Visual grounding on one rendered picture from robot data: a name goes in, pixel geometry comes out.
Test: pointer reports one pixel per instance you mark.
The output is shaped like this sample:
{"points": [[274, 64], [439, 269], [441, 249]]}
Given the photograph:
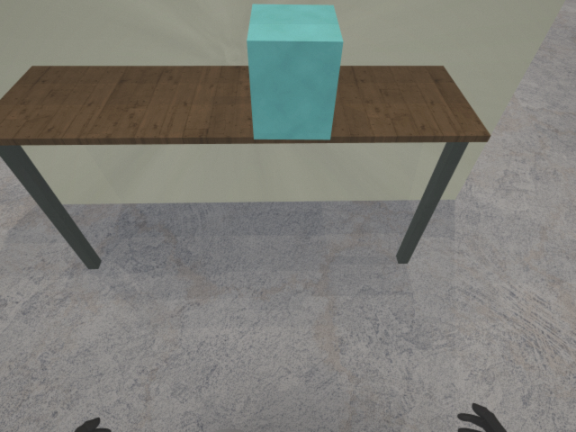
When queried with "table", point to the table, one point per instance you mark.
{"points": [[137, 105]]}

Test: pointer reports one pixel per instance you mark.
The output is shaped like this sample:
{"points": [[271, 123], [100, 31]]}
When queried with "robot right hand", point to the robot right hand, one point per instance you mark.
{"points": [[486, 420]]}

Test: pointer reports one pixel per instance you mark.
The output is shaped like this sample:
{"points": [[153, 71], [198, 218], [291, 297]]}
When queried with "carton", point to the carton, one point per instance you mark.
{"points": [[294, 53]]}

